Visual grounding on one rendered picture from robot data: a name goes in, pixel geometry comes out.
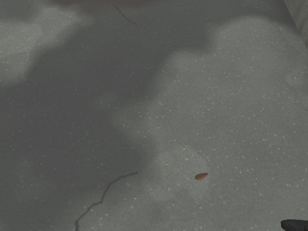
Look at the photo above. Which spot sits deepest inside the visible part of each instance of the robot right hand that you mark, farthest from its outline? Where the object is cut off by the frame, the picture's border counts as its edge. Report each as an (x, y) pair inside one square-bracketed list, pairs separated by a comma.
[(294, 225)]

